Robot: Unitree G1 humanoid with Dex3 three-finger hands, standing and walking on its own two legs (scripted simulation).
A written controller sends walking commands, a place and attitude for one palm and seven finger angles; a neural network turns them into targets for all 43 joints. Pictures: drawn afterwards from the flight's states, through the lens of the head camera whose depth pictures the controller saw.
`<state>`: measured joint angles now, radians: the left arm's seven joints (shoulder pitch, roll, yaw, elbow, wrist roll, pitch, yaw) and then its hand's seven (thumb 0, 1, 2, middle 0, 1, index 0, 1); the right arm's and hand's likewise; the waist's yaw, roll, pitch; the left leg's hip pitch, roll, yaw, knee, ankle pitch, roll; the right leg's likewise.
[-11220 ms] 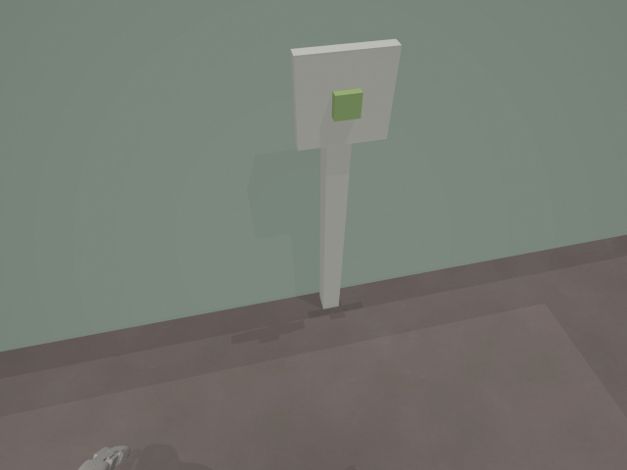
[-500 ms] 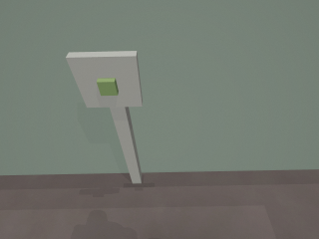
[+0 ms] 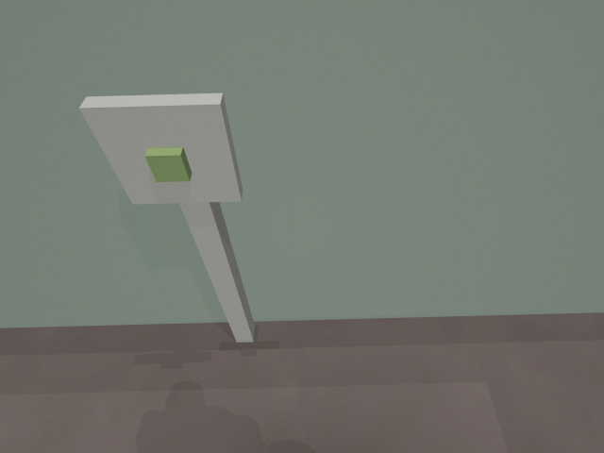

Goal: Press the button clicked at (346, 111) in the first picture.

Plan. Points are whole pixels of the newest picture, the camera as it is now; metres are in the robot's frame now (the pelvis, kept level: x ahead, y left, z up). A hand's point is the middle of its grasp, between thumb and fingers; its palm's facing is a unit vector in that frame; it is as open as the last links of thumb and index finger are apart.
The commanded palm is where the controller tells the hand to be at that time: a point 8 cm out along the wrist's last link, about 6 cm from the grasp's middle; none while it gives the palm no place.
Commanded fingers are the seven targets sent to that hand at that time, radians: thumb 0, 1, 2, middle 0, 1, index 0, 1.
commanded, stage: come to a stop and stand still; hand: left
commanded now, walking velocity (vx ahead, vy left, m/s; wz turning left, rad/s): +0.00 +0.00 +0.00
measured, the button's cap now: (169, 163) +0.52 +0.25 +0.08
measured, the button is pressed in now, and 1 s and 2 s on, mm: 0 0 0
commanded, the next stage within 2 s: look again from close up in 0.60 s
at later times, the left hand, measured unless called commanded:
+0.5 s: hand out of the picture +0.00 +0.13 -0.17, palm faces +0.04 -0.98 -0.21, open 7.3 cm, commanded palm none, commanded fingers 0.00 0.90 0.90 -0.20 -0.30 -0.20 -0.30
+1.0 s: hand out of the picture +0.00 +0.13 -0.17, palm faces +0.05 -0.98 -0.20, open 7.4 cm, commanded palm none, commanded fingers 0.00 0.90 0.90 -0.20 -0.30 -0.20 -0.30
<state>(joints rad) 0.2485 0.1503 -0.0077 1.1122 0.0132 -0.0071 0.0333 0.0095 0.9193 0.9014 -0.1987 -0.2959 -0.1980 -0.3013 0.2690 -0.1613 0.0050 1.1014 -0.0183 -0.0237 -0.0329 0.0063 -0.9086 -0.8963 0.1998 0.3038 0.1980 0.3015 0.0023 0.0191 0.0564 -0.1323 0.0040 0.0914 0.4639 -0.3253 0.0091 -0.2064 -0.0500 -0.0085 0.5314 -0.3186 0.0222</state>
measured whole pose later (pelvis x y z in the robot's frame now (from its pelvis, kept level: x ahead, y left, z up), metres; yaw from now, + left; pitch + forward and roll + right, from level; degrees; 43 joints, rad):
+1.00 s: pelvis +0.00 -0.04 +0.00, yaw +1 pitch +0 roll +1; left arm 0.27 0.16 0.00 1.12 0.01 -0.02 0.03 0.01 0.91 0.90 -0.20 -0.30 -0.20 -0.30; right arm 0.28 -0.13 0.01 1.14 -0.02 -0.02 -0.04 0.01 -0.91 -0.90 0.20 0.30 0.20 0.30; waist 0.01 0.00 0.04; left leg -0.12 0.07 0.05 0.42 -0.29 -0.06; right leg -0.18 0.01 -0.05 0.48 -0.29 -0.04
